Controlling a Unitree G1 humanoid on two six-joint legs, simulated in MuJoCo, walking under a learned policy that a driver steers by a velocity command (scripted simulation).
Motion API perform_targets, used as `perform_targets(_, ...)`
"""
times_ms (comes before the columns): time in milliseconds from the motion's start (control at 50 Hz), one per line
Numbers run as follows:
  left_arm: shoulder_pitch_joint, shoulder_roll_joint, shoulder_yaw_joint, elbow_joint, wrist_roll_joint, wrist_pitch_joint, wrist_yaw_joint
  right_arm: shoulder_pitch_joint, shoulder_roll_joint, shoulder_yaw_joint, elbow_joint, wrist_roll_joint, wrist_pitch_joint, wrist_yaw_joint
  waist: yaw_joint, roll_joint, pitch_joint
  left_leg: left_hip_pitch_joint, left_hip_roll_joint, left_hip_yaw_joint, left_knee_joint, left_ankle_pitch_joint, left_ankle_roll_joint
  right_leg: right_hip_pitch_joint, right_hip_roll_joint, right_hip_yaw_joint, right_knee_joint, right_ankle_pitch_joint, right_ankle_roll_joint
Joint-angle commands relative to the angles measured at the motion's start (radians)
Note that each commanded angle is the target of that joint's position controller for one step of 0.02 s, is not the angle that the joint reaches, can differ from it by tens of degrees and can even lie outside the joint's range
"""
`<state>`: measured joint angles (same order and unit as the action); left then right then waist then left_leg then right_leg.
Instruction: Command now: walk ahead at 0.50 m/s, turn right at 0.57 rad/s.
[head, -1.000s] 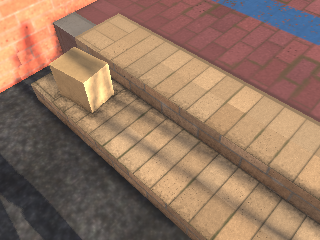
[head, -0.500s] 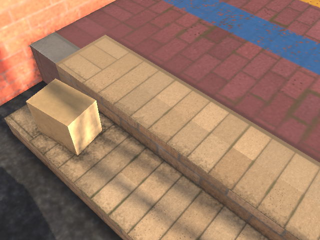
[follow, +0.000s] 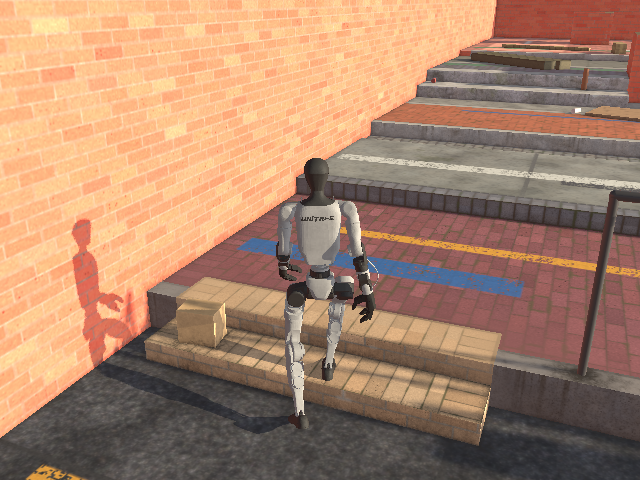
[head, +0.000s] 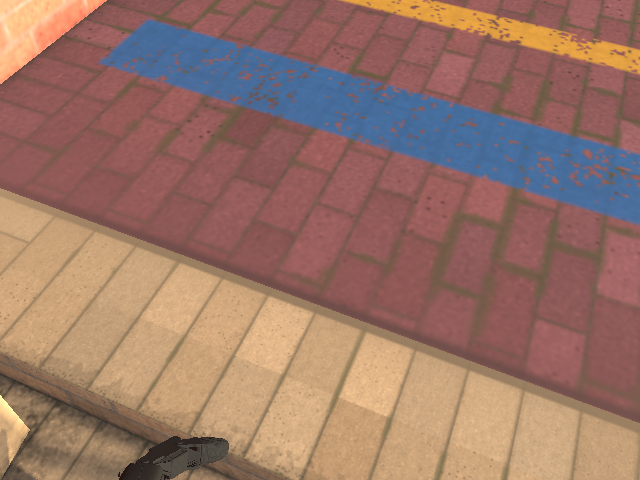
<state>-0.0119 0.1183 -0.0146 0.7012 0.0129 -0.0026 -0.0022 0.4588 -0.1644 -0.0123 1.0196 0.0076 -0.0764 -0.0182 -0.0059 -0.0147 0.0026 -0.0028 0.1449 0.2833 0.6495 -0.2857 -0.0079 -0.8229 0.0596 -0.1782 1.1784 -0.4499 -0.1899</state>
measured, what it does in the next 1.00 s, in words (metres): climbs, turning right: left foot 0.13 m higher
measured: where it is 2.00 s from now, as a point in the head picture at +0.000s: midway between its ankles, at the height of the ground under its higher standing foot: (553, 191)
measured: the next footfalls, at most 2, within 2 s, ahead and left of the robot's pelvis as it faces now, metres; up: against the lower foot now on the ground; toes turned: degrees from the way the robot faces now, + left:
left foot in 0.54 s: +0.57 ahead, +0.01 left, +0.13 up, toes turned -18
right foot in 1.06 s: +0.72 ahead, -0.29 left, +0.13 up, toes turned -41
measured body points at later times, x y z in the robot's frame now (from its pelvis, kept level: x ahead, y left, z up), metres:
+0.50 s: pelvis +0.31 -0.02 +0.12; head +0.36 -0.06 +0.57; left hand +0.28 +0.25 +0.01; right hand +0.55 -0.22 +0.07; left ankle +0.52 +0.02 -0.45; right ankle +0.12 -0.04 -0.62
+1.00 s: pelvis +0.60 -0.13 +0.24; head +0.63 -0.15 +0.68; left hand +0.91 -0.10 +0.15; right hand +0.44 -0.33 +0.10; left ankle +0.53 +0.02 -0.50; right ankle +0.68 -0.28 -0.47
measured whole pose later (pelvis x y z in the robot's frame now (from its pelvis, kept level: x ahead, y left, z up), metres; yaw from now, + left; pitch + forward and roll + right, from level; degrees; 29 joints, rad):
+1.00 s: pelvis +0.60 -0.13 +0.24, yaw -36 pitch +2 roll +0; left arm 0.03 0.20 0.05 0.63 0.03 0.00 -0.07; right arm 0.42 -0.22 -0.06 0.87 -0.01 -0.10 -0.02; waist -0.08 -0.02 0.03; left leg 0.07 0.03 0.32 0.28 -0.38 -0.01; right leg -0.62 0.00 -0.10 0.67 -0.12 -0.11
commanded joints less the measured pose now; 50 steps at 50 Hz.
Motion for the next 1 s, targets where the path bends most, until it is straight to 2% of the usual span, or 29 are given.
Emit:
perform_targets(20, 0.280, 0.373, 0.143, 0.024, 0.000, 0.008, 0.017, -0.113, -0.162, -0.044, -0.253, -0.042, -0.038, 0.066, 0.111, -0.056, -0.358, -0.700, -0.154, -0.346, 0.987, 0.038, 0.018, 0.838, -0.293, 1.159, -0.825, 0.095, -0.178)
perform_targets(40, 0.233, 0.328, 0.132, 0.033, 0.014, 0.006, 0.020, -0.136, -0.122, -0.040, -0.283, -0.039, -0.036, 0.073, 0.060, -0.008, -0.233, -0.770, -0.122, -0.362, 1.043, 0.113, 0.033, 0.728, -0.294, 1.050, -0.835, -0.071, -0.159)
perform_targets(60, 0.245, 0.248, 0.113, 0.077, 0.013, -0.010, 0.017, -0.144, -0.090, -0.027, -0.292, -0.051, -0.040, 0.061, 0.022, 0.062, -0.082, -0.802, -0.097, -0.343, 1.007, 0.125, 0.042, 0.566, -0.263, 0.926, -0.808, -0.025, -0.117)
perform_targets(80, 0.235, 0.190, 0.102, 0.094, 0.020, -0.026, 0.018, -0.173, -0.055, -0.019, -0.311, -0.055, -0.031, 0.042, -0.004, 0.076, -0.006, -0.819, -0.082, -0.332, 1.039, 0.110, 0.042, 0.457, -0.219, 0.801, -0.763, 0.094, -0.100)
perform_targets(120, 0.215, 0.137, 0.085, 0.113, 0.019, -0.054, 0.013, -0.152, -0.043, -0.011, -0.351, -0.060, 0.007, 0.023, -0.059, 0.027, -0.008, -0.825, -0.075, -0.337, 1.111, 0.077, 0.046, 0.373, -0.142, 0.612, -0.757, 0.245, -0.073)
perform_targets(160, 0.301, 0.167, 0.091, 0.162, 0.003, -0.073, 0.002, -0.201, -0.006, 0.007, -0.406, -0.075, 0.027, 0.013, -0.064, -0.011, -0.029, -0.959, -0.074, -0.335, 1.181, 0.042, 0.055, 0.418, -0.118, 0.560, -0.758, 0.266, -0.067)
perform_targets(200, 0.339, 0.181, 0.093, 0.158, -0.002, -0.072, 0.012, -0.276, -0.015, 0.015, -0.434, -0.085, 0.037, 0.021, -0.042, 0.030, 0.002, -1.022, -0.046, -0.308, 1.025, 0.025, 0.033, 0.425, -0.088, 0.519, -0.778, 0.183, -0.048)
perform_targets(240, 0.391, 0.192, 0.087, 0.132, -0.009, -0.080, 0.022, -0.335, -0.030, 0.011, -0.452, -0.085, 0.042, 0.031, 0.001, 0.021, -0.023, -1.081, -0.055, -0.259, 1.022, 0.117, 0.017, 0.501, -0.096, 0.560, -0.807, 0.335, -0.024)
perform_targets(300, 0.544, 0.238, 0.097, 0.157, -0.002, -0.095, 0.035, -0.446, 0.010, 0.026, -0.507, -0.079, 0.047, 0.020, 0.064, -0.042, -0.035, -1.377, -0.070, -0.242, 1.262, -0.013, 0.015, 0.735, -0.144, 0.655, -0.794, 0.405, -0.045)
perform_targets(360, 0.647, 0.212, 0.085, 0.185, 0.006, -0.093, 0.036, -0.699, 0.053, 0.063, -0.617, -0.080, 0.029, 0.022, 0.132, -0.043, 0.048, -1.556, -0.092, -0.196, 1.250, -0.163, 0.033, 0.814, -0.146, 0.671, -0.864, 0.373, -0.047)
perform_targets(400, 0.674, 0.197, 0.082, 0.208, 0.008, -0.075, 0.050, -0.760, 0.048, 0.071, -0.675, -0.071, 0.029, 0.032, 0.131, -0.054, 0.076, -1.495, -0.098, -0.198, 1.077, -0.190, 0.035, 0.805, -0.149, 0.668, -0.929, 0.484, -0.061)
perform_targets(420, 0.662, 0.204, 0.085, 0.189, -0.013, -0.063, 0.059, -0.737, 0.037, 0.074, -0.673, -0.082, 0.042, 0.046, 0.135, -0.014, 0.027, -1.281, -0.102, -0.162, 0.909, -0.127, 0.042, 0.773, -0.166, 0.627, -1.041, 0.660, -0.058)
perform_targets(440, 0.618, 0.199, 0.086, 0.172, -0.012, -0.062, 0.061, -0.693, 0.020, 0.067, -0.677, -0.061, 0.055, 0.051, 0.113, -0.073, 0.007, -1.091, -0.103, -0.144, 0.771, -0.080, 0.055, 0.724, -0.172, 0.600, -1.091, 0.778, -0.061)
perform_targets(480, 0.469, 0.223, 0.086, 0.108, -0.022, -0.067, 0.056, -0.517, -0.005, 0.049, -0.618, -0.042, 0.062, 0.048, -0.025, -0.072, -0.129, -0.575, -0.196, -0.106, 0.534, -0.040, 0.105, 0.617, -0.139, 0.463, -0.993, 1.377, -0.016)
perform_targets(500, 0.474, 0.293, 0.107, 0.096, -0.009, -0.070, 0.047, -0.359, -0.045, 0.020, -0.571, -0.026, 0.064, 0.036, -0.100, -0.132, -0.246, -0.370, -0.232, -0.133, 0.517, -0.100, 0.115, 0.656, -0.154, 0.471, -0.815, 1.658, -0.003)
perform_targets(520, 0.437, 0.358, 0.134, 0.082, -0.019, -0.090, 0.034, -0.200, -0.121, -0.017, -0.540, -0.006, 0.060, 0.023, -0.195, -0.147, -0.317, -0.263, -0.212, -0.217, 0.389, -0.096, 0.130, 0.731, -0.176, 0.495, -0.610, 1.747, 0.022)
perform_targets(540, 0.369, 0.354, 0.142, 0.057, -0.026, -0.119, 0.013, -0.065, -0.187, -0.048, -0.503, -0.022, 0.045, 0.013, -0.273, -0.060, -0.378, -0.088, -0.152, -0.349, 0.212, -0.144, 0.165, 0.671, -0.137, 0.481, -0.339, 1.585, 0.054)
perform_targets(560, 0.416, 0.186, 0.117, 0.005, -0.054, -0.139, -0.014, -0.035, -0.261, -0.072, -0.472, -0.055, 0.023, 0.009, -0.185, 0.266, -0.454, 0.126, 0.161, -0.840, 0.006, -0.217, 0.286, 0.374, 0.069, 0.404, 0.101, 0.519, 0.115)
perform_targets(580, 0.450, 0.219, 0.129, -0.010, 0.005, -0.139, -0.025, -0.134, -0.254, -0.083, -0.474, -0.024, 0.050, 0.002, -0.119, 0.329, -0.472, 0.026, 0.233, -1.263, -0.275, -0.117, 0.321, 0.278, 0.113, 0.394, 0.397, 0.213, 0.136)
perform_targets(600, 0.455, 0.189, 0.130, -0.023, 0.018, -0.129, -0.027, -0.267, -0.177, -0.069, -0.473, -0.018, 0.045, 0.000, -0.024, 0.204, -0.307, -0.110, 0.228, -1.161, -0.268, -0.221, 0.343, 0.191, 0.066, 0.359, 0.527, 0.245, 0.139)
perform_targets(620, 0.415, 0.147, 0.116, -0.032, 0.034, -0.112, -0.019, -0.297, -0.084, -0.052, -0.436, -0.013, 0.030, 0.000, 0.001, 0.040, -0.139, -0.233, 0.199, -0.999, -0.237, -0.294, 0.316, 0.118, 0.011, 0.303, 0.565, 0.277, 0.124)
perform_targets(640, 0.371, 0.109, 0.103, -0.050, 0.040, -0.097, -0.013, -0.276, -0.038, -0.043, -0.392, -0.027, 0.015, 0.001, 0.009, -0.028, -0.070, -0.318, 0.187, -0.877, -0.241, -0.315, 0.285, 0.071, -0.018, 0.293, 0.618, 0.269, 0.099)
perform_targets(680, 0.314, 0.058, 0.074, -0.088, 0.025, -0.053, -0.003, -0.223, 0.010, -0.030, -0.288, -0.055, -0.022, 0.007, 0.050, -0.026, 0.018, -0.437, 0.143, -0.659, -0.255, -0.187, 0.220, 0.013, -0.041, 0.319, 0.660, 0.229, 0.059)
perform_targets(700, 0.324, 0.027, 0.058, -0.106, 0.020, -0.040, 0.000, -0.202, -0.002, -0.035, -0.247, -0.058, -0.035, 0.017, 0.085, 0.010, 0.029, -0.438, 0.130, -0.583, -0.280, -0.109, 0.181, -0.022, -0.052, 0.335, 0.634, 0.241, 0.050)
perform_targets(740, 0.306, 0.078, 0.061, -0.118, 0.008, -0.019, -0.002, -0.216, -0.042, -0.042, -0.223, -0.044, -0.047, 0.029, 0.106, 0.035, 0.053, -0.447, 0.105, -0.424, -0.357, -0.004, 0.138, -0.020, -0.068, 0.354, 0.415, 0.255, 0.073)
perform_targets(780, 0.216, 0.140, 0.080, -0.118, 0.025, -0.009, -0.014, -0.226, -0.082, -0.049, -0.213, -0.033, -0.060, 0.027, 0.070, 0.039, 0.047, -0.411, 0.051, -0.252, -0.424, 0.167, 0.123, 0.044, -0.055, 0.287, 0.210, 0.371, 0.091)
perform_targets(840, 0.135, 0.146, 0.083, -0.125, 0.022, -0.017, -0.034, -0.172, -0.146, -0.062, -0.196, -0.022, -0.085, 0.021, 0.043, 0.081, 0.018, -0.247, 0.045, -0.139, -0.439, 0.470, 0.128, 0.084, -0.083, 0.198, -0.082, 0.470, 0.109)
perform_targets(920, -0.031, 0.110, 0.068, -0.144, 0.009, -0.019, -0.071, -0.069, -0.189, -0.077, -0.198, -0.021, -0.056, -0.004, -0.058, 0.100, 0.027, -0.027, 0.072, -0.072, -0.489, 0.444, 0.116, 0.179, -0.077, 0.078, -0.453, 0.393, 0.105)
perform_targets(1000, 0.018, 0.153, 0.089, -0.141, 0.027, -0.011, -0.064, -0.016, -0.234, -0.089, -0.185, -0.019, -0.007, -0.020, -0.027, 0.149, -0.001, 0.140, 0.127, -0.022, -0.295, 0.955, 0.096, 0.305, 0.007, 0.017, -0.571, 0.247, 0.043)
